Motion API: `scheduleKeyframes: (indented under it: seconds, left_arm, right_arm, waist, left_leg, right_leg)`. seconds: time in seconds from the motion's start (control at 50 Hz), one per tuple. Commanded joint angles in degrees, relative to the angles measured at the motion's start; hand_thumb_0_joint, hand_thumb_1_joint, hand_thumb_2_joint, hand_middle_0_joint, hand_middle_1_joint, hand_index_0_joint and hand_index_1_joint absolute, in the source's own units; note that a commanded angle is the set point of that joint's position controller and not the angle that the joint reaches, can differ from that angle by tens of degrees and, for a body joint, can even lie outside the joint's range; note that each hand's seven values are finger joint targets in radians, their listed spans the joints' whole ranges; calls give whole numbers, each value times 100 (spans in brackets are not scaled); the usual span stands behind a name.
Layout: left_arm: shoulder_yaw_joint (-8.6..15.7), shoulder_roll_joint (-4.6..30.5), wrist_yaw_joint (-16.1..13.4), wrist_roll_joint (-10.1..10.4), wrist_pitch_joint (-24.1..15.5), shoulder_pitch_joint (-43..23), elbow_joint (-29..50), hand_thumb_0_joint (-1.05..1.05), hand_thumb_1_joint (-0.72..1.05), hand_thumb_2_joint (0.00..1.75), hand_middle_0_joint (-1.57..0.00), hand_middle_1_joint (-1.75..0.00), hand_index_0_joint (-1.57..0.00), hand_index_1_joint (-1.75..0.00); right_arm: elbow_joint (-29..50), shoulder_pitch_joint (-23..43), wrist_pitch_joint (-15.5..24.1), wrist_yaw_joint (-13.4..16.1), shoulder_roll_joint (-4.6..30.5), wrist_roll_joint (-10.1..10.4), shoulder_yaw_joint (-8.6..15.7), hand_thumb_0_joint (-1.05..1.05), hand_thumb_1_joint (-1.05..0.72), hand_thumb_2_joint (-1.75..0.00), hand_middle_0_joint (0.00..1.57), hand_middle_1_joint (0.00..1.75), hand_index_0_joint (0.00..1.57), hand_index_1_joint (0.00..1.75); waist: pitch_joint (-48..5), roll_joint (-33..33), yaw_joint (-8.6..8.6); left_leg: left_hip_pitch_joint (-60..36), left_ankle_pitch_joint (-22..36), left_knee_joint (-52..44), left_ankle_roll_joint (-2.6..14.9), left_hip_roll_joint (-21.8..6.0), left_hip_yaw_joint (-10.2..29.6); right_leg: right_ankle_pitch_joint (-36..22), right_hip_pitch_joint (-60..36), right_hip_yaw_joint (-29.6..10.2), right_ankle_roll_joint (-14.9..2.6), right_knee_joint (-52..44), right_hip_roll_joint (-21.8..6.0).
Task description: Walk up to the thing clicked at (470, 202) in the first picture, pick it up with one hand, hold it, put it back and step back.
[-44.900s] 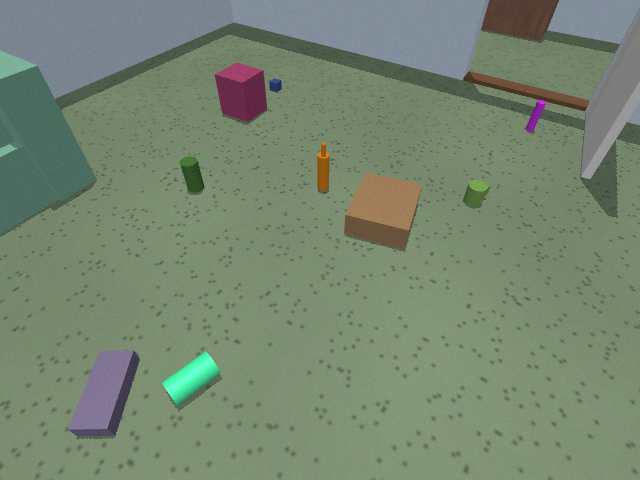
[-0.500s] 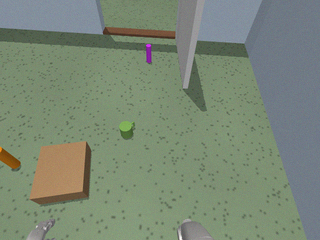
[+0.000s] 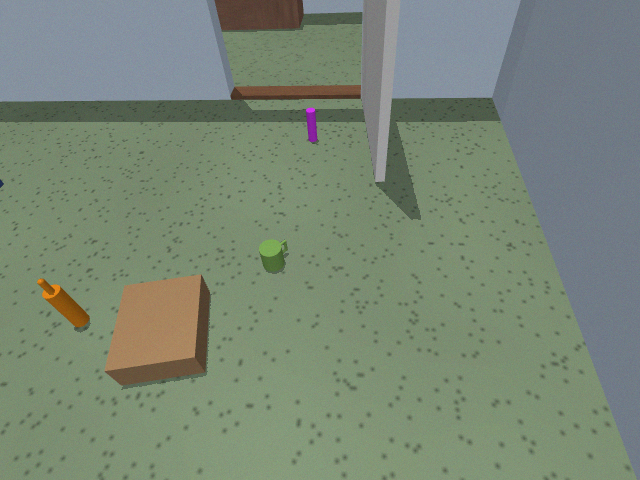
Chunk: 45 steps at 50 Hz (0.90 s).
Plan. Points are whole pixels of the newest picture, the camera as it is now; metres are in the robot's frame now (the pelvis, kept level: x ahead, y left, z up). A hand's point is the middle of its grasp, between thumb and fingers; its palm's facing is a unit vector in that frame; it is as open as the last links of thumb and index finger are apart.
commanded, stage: step back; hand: left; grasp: from above
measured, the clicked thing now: (275, 253) +1.06 +0.26 -0.71
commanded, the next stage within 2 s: stand in 0.94 s
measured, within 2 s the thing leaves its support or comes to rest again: neither
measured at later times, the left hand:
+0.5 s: hand out of the picture +0.04 +0.27 -0.14, palm faces +0.06 -0.93 -0.37, open 7.4 cm
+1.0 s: hand out of the picture +0.13 +0.28 -0.13, palm faces +0.01 -0.93 -0.36, open 7.4 cm
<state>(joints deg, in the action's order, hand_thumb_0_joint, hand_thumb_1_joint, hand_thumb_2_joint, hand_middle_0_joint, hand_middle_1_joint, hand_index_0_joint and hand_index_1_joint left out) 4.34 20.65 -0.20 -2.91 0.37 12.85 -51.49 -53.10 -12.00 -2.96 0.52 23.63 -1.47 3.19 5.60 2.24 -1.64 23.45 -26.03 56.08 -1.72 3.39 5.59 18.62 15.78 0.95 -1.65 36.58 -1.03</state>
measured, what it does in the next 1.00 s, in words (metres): steps on the spot: left foot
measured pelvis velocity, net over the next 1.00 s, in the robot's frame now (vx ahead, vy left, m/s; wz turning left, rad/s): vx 0.03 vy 0.02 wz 0.00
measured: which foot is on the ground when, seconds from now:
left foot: up 0.00-0.06, down 0.08-1.00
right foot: down 0.00-1.00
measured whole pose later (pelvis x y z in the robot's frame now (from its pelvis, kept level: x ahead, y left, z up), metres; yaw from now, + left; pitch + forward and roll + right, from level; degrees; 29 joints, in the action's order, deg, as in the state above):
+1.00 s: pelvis +0.03 +0.02 +0.01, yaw +0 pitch -2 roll +0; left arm 1.0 21.1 -0.3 -0.2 -1.5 4.3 -61.7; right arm -62.1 -1.1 0.8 -0.1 18.4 -0.5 1.4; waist 4.0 -0.2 -0.5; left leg 10.1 -13.4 25.9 -0.1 -1.3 -2.6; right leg 15.5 7.1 -1.5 1.4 25.1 -1.0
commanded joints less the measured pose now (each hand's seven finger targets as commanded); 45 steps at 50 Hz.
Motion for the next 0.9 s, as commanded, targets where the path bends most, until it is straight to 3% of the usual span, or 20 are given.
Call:
scheduleKeyframes:
  seconds: [0.0, 0.06, 0.08, 0.1, 0.12, 0.16, 0.24, 0.3, 0.32, 0.36, 0.38, 0.48, 0.54, 0.56, 0.58, 0.6, 0.64, 0.72, 0.8, 0.88]
  left_arm:
    - [442, 1727, -33, -1, -152, -172, 432, 0, 90, 90, -20, -30, -20, -30]
    - [249, 1455, 17, 41, -59, -284, 432, 0, 90, 90, -20, -30, -20, -30]
    - [133, 1157, 39, 91, -66, -260, 446, 0, 90, 90, -20, -30, -20, -30]
    - [182, 1199, 27, 195, -77, -681, 402, 0, 90, 90, -20, -30, -20, -30]
    - [285, 1516, 28, 133, -86, -821, 397, 0, 90, 90, -20, -30, -20, -30]
    - [210, 1237, 98, 221, -147, -439, 224, 0, 90, 90, -20, -30, -20, -30]
    - [214, 1209, 136, 181, -218, -254, -26, 0, 90, 90, -20, -30, -20, -30]
    - [241, 1186, 54, 107, -287, 32, -247, 0, 90, 90, -20, -30, -20, -30]
    - [274, 1307, 13, 66, -323, 139, -277, 0, 90, 90, -20, -30, -20, -30]
    - [401, 2021, -4, 42, -373, 181, -269, 0, 90, 90, -20, -30, -20, -30]
    - [411, 1968, -7, 69, -400, -78, -108, 0, 90, 90, -20, -30, -20, -30]
    - [262, 1592, -13, 111, -444, -364, -67, 0, 90, 90, -20, -30, -20, -30]
    - [88, 1337, 1, 197, -341, -600, -10, 0, 90, 90, -20, -30, -20, -30]
    - [17, 1141, -6, 234, -309, -551, 17, 0, 90, 90, -20, -30, -20, -30]
    - [-58, 935, 0, 325, -256, -507, 3, 0, 90, 90, -20, -30, -20, -30]
    - [24, 1159, -40, 347, -201, -448, -151, 0, 90, 90, -20, -30, -20, -30]
    - [-30, 1088, -36, 270, -220, -453, -273, 0, 90, 90, -20, -30, -20, -30]
    - [12, 1347, -48, 267, -325, -380, -546, 0, 90, 90, -20, -30, -20, -30]
    - [-13, 1313, -93, 279, -324, -637, -570, 0, 90, 90, -20, -30, -20, -30]
    - [-44, 1271, -93, 257, -278, -828, -633, 0, 90, 90, -20, -30, -20, -30]
  right_arm:
    - [413, 474, 315, -67, 909, -64, 253, 0, -90, -90, 20, 30, 20, 30]
    - [-22, -250, 425, -67, 909, -54, 350, 0, -90, -90, 20, 30, 20, 30]
    - [-18, -369, 469, -44, 1202, -93, 425, 0, -90, -90, 20, 30, 20, 30]
    - [53, -181, 479, -47, 1601, -111, 435, 0, -90, -90, 20, 30, 20, 30]
    - [153, 38, 516, -55, 1708, -93, 466, 0, -90, -90, 20, 30, 20, 30]
    - [197, 402, 621, -24, 1174, -111, 266, 0, -90, -90, 20, 30, 20, 30]
    - [145, 338, 535, -81, 1235, -126, 335, 0, -90, -90, 20, 30, 20, 30]
    - [188, 421, 402, -92, 1013, -38, 246, 0, -90, -90, 20, 30, 20, 30]
    - [237, 363, 402, -88, 833, -3, 191, 0, -90, -90, 20, 30, 20, 30]
    - [258, 500, 398, -37, 781, -24, 211, 0, -90, -90, 20, 30, 20, 30]
    - [206, 354, 420, -28, 944, -27, 252, 0, -90, -90, 20, 30, 20, 30]
    - [-32, 98, 540, -88, 737, -2, 216, 0, -90, -90, 20, 30, 20, 30]
    - [-206, -104, 578, -39, 636, -33, 266, 0, -90, -90, 20, 30, 20, 30]
    - [-230, -85, 592, 3, 798, -68, 311, 0, -90, -90, 20, 30, 20, 30]
    - [-126, 213, 614, 30, 1080, -59, 314, 0, -90, -90, 20, 30, 20, 30]
    - [-88, 455, 598, 13, 1323, 12, 314, 0, -90, -90, 20, 30, 20, 30]
    - [-124, 801, 567, 0, 1151, -16, 234, 0, -90, -90, 20, 30, 20, 30]
    - [-239, 927, 535, 19, 829, 91, 136, 0, -90, -90, 20, 30, 20, 30]
    - [-426, 960, 511, 36, 817, 99, 130, 0, -90, -90, 20, 30, 20, 30]
    - [-514, 1221, 478, 30, 775, 85, 133, 0, -90, -90, 20, 30, 20, 30]
  waist:
    - [-169, -1312, -259]
    - [-337, -748, 178]
    - [-396, 135, 277]
    - [-216, 787, 402]
    - [232, 402, 373]
    - [56, 162, 72]
    - [-146, 876, 196]
    - [-173, 433, -47]
    - [-347, 83, -110]
    - [-54, -1074, -218]
    - [152, -705, -116]
    - [-355, -993, 65]
    - [-678, -772, 320]
    - [-802, -365, 297]
    - [-848, 347, 169]
    - [-770, 411, 100]
    - [-613, 351, -5]
    - [-954, 192, 73]
    - [-1193, -114, 117]
    - [-906, -220, 112]
  left_leg:
    - [-85, -632, -1850, 62, -259, -380]
    - [-1983, 580, -3511, 337, -147, -466]
    - [-2453, -554, -3857, 640, -979, 1105]
    - [-1250, -2515, -4531, 1299, -2133, 2776]
    - [-430, -2644, -4712, 1593, -2332, 2880]
    - [-998, -970, -4285, 1232, -1709, 1746]
    - [-667, -806, -4062, 1062, -1444, 968]
    - [-11, -571, -3242, 732, -1121, 434]
    - [405, -464, -2731, 550, -912, 267]
    - [795, -787, -679, 245, -195, -221]
    - [835, -569, -434, 232, -388, 120]
    - [-243, -13, -1662, 201, -553, -383]
    - [-1690, 1697, -3210, 227, -376, -582]
    - [-2042, 2151, -3355, 349, -815, -61]
    - [-1784, 1861, -3729, 727, -1711, 1181]
    - [-1137, 1552, -3713, 1247, -2112, 1313]
    - [-997, 1880, -3559, 1065, -1857, 883]
    - [-1297, 2807, -3001, 420, -1084, -92]
    - [-1703, 3689, -2826, 414, -1082, -305]
    - [-1652, 2979, -3171, 411, -1116, -286]
  right_leg:
    - [2065, -270, -1846, -940, -1790, -1430]
    - [1416, 690, -987, -500, -1020, -901]
    - [1386, 1625, -535, -129, -307, -448]
    - [1381, 1548, 20, 103, 751, 65]
    - [1315, 1265, -465, 71, 1383, -134]
    - [694, 1141, -598, 49, 1184, -197]
    - [725, 155, -20, 91, 151, 41]
    - [-49, -1123, 119, -13, -1264, 273]
    - [68, -1579, -470, -139, -1316, 12]
    - [2364, -712, -3158, -1072, -2427, -1900]
    - [1917, -568, -3250, -1299, -2367, -2092]
    - [-1139, -447, -1400, -883, -1629, -1389]
    - [-2279, 73, -611, -410, -612, -895]
    - [-2077, 359, -430, -197, -216, -641]
    - [-735, 559, -182, 87, 122, -93]
    - [647, 19, -116, 67, 203, -15]
    - [379, -282, -234, -6, -369, -120]
    - [-1915, -792, -615, -68, -921, -453]
    - [-2790, -966, -587, -74, -928, -540]
    - [-2274, -801, -610, -43, -1186, -514]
